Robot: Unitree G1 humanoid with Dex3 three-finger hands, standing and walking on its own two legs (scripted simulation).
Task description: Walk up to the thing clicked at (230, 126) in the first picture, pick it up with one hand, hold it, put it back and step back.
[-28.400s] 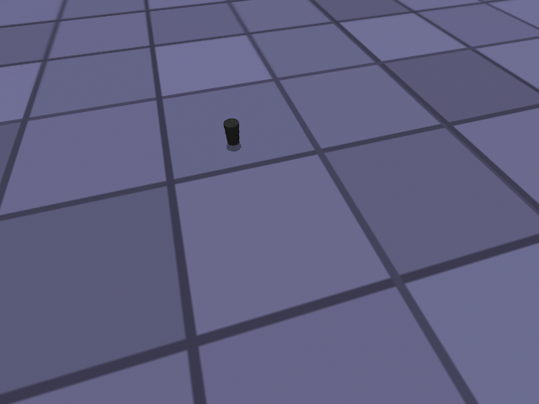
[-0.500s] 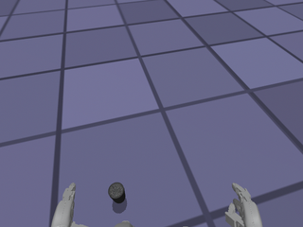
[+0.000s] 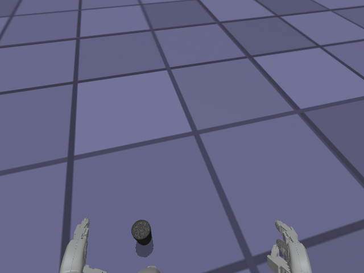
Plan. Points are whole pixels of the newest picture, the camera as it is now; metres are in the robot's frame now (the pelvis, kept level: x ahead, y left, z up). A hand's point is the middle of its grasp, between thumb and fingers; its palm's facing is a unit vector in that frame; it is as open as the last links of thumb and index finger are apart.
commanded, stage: home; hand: left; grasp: from the side
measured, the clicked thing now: (142, 233) +0.39 +0.20 -0.65
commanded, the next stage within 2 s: stand in 0.30 s
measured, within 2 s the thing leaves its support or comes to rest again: neither
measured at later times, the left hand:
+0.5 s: hand (105, 260) +0.17 +0.18 -0.06, palm faces +0.11 -0.95 -0.28, open 17.1 cm
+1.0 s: hand out of the picture +0.10 +0.23 -0.11, palm faces -0.01 -0.94 -0.35, open 7.8 cm
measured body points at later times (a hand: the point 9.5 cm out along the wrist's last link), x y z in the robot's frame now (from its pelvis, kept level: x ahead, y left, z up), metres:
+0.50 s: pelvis +0.00 +0.00 +0.00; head +0.02 +0.00 +0.45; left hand +0.16 +0.23 -0.04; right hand +0.16 -0.24 -0.07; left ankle +0.02 +0.12 -0.69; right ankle -0.01 -0.13 -0.69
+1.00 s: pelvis +0.00 +0.00 +0.02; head +0.01 +0.00 +0.47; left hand +0.10 +0.28 -0.09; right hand +0.10 -0.29 -0.09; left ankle +0.02 +0.12 -0.69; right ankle -0.01 -0.13 -0.69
